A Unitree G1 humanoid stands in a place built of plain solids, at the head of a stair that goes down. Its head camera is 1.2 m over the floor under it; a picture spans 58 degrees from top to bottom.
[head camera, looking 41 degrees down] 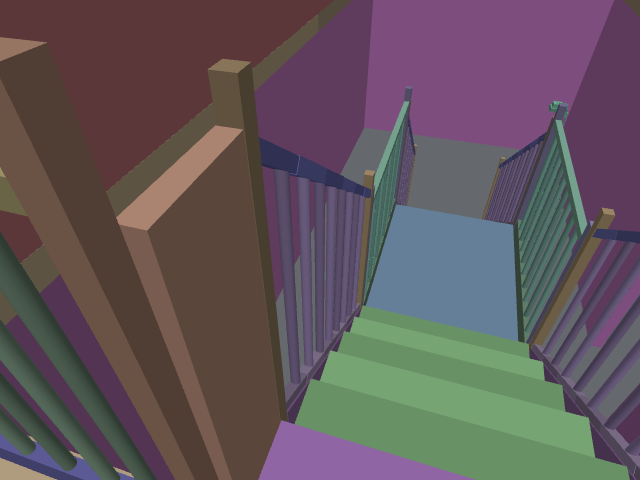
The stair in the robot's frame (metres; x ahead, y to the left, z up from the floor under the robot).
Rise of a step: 0.20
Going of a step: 0.26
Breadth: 1.02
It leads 17 degrees to the right of straight ahead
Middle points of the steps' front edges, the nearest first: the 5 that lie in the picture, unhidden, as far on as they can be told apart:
0.70 -0.45 -0.19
0.95 -0.53 -0.39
1.20 -0.61 -0.58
1.45 -0.69 -0.78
1.70 -0.77 -0.97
